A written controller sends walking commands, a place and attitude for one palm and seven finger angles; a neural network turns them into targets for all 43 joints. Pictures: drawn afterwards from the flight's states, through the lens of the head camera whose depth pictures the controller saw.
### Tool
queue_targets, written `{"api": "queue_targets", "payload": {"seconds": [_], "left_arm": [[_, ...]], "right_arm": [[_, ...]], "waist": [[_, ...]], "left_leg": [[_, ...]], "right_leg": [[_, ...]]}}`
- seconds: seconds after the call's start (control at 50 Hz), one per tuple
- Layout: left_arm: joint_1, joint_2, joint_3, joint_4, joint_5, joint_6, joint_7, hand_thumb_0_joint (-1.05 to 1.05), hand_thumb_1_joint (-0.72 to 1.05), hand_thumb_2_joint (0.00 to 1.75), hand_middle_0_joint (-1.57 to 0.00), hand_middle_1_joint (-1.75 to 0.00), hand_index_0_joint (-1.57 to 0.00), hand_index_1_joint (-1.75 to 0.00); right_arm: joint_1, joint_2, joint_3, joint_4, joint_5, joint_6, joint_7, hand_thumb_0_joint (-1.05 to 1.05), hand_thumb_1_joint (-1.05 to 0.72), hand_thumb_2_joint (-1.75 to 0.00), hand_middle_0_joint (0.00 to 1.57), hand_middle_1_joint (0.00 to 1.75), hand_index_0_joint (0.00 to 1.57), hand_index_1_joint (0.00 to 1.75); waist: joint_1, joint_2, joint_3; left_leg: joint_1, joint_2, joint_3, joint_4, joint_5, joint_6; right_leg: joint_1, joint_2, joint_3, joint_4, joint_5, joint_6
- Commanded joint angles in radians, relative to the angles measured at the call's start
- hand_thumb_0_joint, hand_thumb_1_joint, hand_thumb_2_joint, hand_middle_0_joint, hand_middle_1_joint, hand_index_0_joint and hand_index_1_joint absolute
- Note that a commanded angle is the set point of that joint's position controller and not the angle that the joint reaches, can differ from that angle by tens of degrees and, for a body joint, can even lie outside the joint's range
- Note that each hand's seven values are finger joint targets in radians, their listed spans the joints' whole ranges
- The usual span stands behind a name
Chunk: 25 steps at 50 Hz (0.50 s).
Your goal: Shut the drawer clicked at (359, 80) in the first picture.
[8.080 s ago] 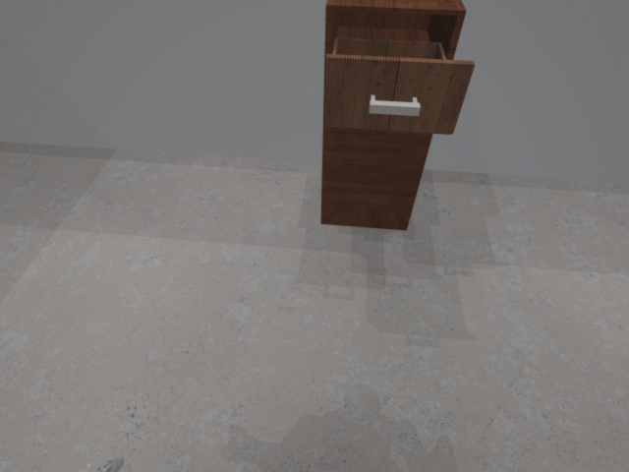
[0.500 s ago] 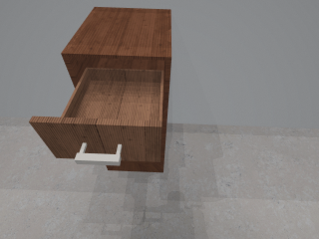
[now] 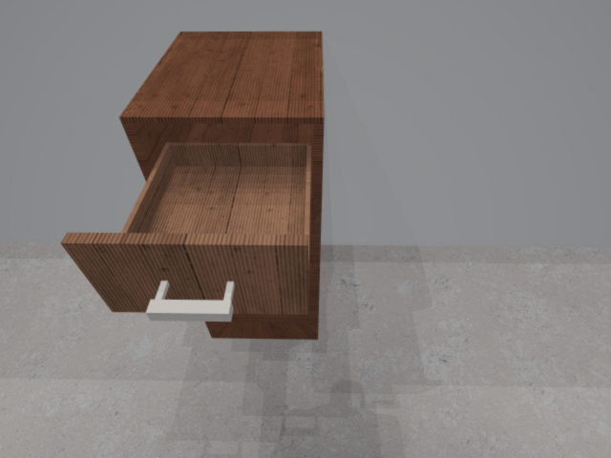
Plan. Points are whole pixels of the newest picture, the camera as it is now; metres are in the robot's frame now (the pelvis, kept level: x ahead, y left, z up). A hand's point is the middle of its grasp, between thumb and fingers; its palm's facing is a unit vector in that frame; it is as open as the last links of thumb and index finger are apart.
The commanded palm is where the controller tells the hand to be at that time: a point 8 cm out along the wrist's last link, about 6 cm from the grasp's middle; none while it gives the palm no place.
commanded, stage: look again from close up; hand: left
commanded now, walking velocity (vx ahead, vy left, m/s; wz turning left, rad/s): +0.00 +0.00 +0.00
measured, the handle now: (193, 298) +0.33 +0.19 +0.01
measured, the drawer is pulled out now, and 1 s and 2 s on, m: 0.30 0.30 0.30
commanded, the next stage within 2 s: shuffle to correct the standing spot in 0.36 s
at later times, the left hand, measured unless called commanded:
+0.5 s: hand out of the picture +0.02 +0.18 -0.17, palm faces +0.03 -0.98 -0.21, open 7.3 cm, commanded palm none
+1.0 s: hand out of the picture +0.03 +0.15 -0.18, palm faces +0.06 -0.99 -0.14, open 7.4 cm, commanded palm none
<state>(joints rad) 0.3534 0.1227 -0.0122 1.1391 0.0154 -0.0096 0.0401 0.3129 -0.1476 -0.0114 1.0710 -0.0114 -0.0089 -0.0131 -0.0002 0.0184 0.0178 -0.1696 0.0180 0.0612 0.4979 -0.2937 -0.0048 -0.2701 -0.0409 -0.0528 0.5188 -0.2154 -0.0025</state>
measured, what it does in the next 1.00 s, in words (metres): shifts its weight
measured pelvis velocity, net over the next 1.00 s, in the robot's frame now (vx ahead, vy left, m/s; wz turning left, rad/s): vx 0.05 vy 0.00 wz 0.00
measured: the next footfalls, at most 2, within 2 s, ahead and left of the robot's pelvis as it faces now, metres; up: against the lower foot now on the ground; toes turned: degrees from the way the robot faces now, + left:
none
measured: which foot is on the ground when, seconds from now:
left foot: down 0.00-1.00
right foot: down 0.00-1.00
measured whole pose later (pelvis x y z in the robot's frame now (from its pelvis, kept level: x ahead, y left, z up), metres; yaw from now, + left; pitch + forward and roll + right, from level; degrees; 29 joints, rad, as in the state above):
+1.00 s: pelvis +0.05 +0.00 +0.00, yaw +0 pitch -1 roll +0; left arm 0.33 0.10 0.00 1.12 0.01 -0.03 0.04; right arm 0.29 -0.11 -0.01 1.13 -0.01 -0.02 -0.04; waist 0.01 -0.01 0.05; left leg -0.10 0.03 0.06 0.47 -0.35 -0.02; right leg -0.22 -0.02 -0.05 0.53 -0.28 -0.01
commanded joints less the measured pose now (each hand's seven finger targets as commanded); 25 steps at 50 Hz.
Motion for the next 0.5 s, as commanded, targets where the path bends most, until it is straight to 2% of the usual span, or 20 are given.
{"api": "queue_targets", "payload": {"seconds": [0.0, 0.08, 0.1, 0.16, 0.18, 0.22, 0.24, 0.28, 0.42, 0.44, 0.48], "left_arm": [[0.003, 0.133, 0.021, -0.078, 0.000, -0.014, 0.003, 0.00, 0.90, 0.90, -0.20, -0.30, -0.20, -0.30], [0.007, 0.124, 0.020, -0.081, -0.004, -0.019, 0.002, 0.00, 0.90, 0.90, -0.20, -0.30, -0.20, -0.30], [0.003, 0.130, 0.021, -0.086, -0.004, -0.018, 0.002, 0.00, 0.90, 0.90, -0.20, -0.30, -0.20, -0.30], [-0.003, 0.127, 0.021, -0.086, -0.007, -0.021, 0.002, 0.00, 0.90, 0.90, -0.20, -0.30, -0.20, -0.30], [-0.007, 0.127, 0.021, -0.085, -0.007, -0.021, 0.001, 0.00, 0.90, 0.90, -0.20, -0.30, -0.20, -0.30], [-0.014, 0.125, 0.022, -0.090, -0.006, -0.017, 0.002, 0.00, 0.90, 0.90, -0.20, -0.30, -0.20, -0.30], [-0.016, 0.130, 0.022, -0.088, -0.006, -0.017, 0.001, 0.00, 0.90, 0.90, -0.20, -0.30, -0.20, -0.30], [-0.021, 0.132, 0.023, -0.088, -0.007, -0.017, 0.000, 0.00, 0.90, 0.90, -0.20, -0.30, -0.20, -0.30], [-0.020, 0.127, 0.023, -0.083, -0.007, -0.017, -0.001, 0.00, 0.90, 0.90, -0.20, -0.30, -0.20, -0.30], [-0.019, 0.128, 0.023, -0.080, -0.007, -0.017, -0.001, 0.00, 0.90, 0.90, -0.20, -0.30, -0.20, -0.30], [-0.008, 0.120, 0.023, -0.068, -0.004, -0.017, -0.003, 0.00, 0.90, 0.90, -0.20, -0.30, -0.20, -0.30]], "right_arm": [[0.074, -0.074, -0.004, -0.039, -0.001, -0.009, -0.005, 0.00, -0.90, -0.90, 0.20, 0.30, 0.20, 0.30], [0.077, -0.079, 0.003, -0.027, -0.001, -0.018, -0.006, 0.00, -0.90, -0.90, 0.20, 0.30, 0.20, 0.30], [0.079, -0.074, 0.004, -0.027, 0.000, -0.020, -0.007, 0.00, -0.90, -0.90, 0.20, 0.30, 0.20, 0.30], [0.075, -0.078, 0.005, -0.016, 0.000, -0.022, -0.007, 0.00, -0.90, -0.90, 0.20, 0.30, 0.20, 0.30], [0.077, -0.080, 0.006, -0.012, -0.001, -0.022, -0.008, 0.00, -0.90, -0.90, 0.20, 0.30, 0.20, 0.30], [0.072, -0.079, 0.005, -0.008, -0.001, -0.022, -0.008, 0.00, -0.90, -0.90, 0.20, 0.30, 0.20, 0.30], [0.070, -0.079, 0.008, -0.005, 0.000, -0.020, -0.008, 0.00, -0.90, -0.90, 0.20, 0.30, 0.20, 0.30], [0.073, -0.079, 0.007, 0.000, -0.001, -0.019, -0.007, 0.00, -0.90, -0.90, 0.20, 0.30, 0.20, 0.30], [0.066, -0.079, 0.007, 0.017, 0.000, -0.019, -0.009, 0.00, -0.90, -0.90, 0.20, 0.30, 0.20, 0.30], [0.063, -0.077, 0.007, 0.019, 0.001, -0.018, -0.008, 0.00, -0.90, -0.90, 0.20, 0.30, 0.20, 0.30], [0.074, -0.076, 0.008, 0.032, -0.004, -0.013, -0.007, 0.00, -0.90, -0.90, 0.20, 0.30, 0.20, 0.30]], "waist": [[-0.014, -0.025, 0.111], [-0.006, -0.025, 0.080], [-0.004, -0.007, 0.076], [-0.002, -0.026, 0.063], [-0.003, -0.032, 0.064], [0.001, -0.001, 0.072], [0.002, -0.016, 0.080], [0.001, -0.029, 0.076], [0.001, -0.005, 0.064], [0.000, -0.019, 0.069], [-0.003, -0.028, 0.066]], "left_leg": [[-0.127, 0.061, -0.088, -0.147, -0.038, 0.026], [-0.119, 0.060, -0.090, -0.149, 0.029, 0.027], [-0.112, 0.066, -0.092, -0.160, 0.042, 0.026], [-0.107, 0.063, -0.086, -0.150, 0.076, 0.024], [-0.102, 0.064, -0.087, -0.152, 0.081, 0.024], [-0.108, 0.069, -0.089, -0.163, 0.084, 0.022], [-0.113, 0.068, -0.086, -0.162, 0.083, 0.021], [-0.107, 0.063, -0.085, -0.164, 0.074, 0.020], [-0.080, 0.071, -0.083, -0.174, 0.086, 0.019], [-0.083, 0.069, -0.082, -0.174, 0.075, 0.019], [-0.077, 0.063, -0.076, -0.176, -0.031, 0.019]], "right_leg": [[-0.032, -0.067, 0.115, -0.148, -0.156, -0.037], [0.030, -0.068, 0.105, -0.134, -0.046, -0.036], [0.040, -0.067, 0.097, -0.129, -0.025, -0.035], [0.069, -0.074, 0.097, -0.128, 0.030, -0.034], [0.071, -0.074, 0.095, -0.129, 0.037, -0.035], [0.076, -0.072, 0.090, -0.123, 0.051, -0.032], [0.079, -0.074, 0.090, -0.127, 0.056, -0.032], [0.081, -0.077, 0.092, -0.135, 0.041, -0.032], [0.083, -0.075, 0.089, -0.141, 0.059, -0.028], [0.081, -0.076, 0.091, -0.146, 0.050, -0.027], [0.069, -0.069, 0.092, -0.156, -0.076, -0.031]]}}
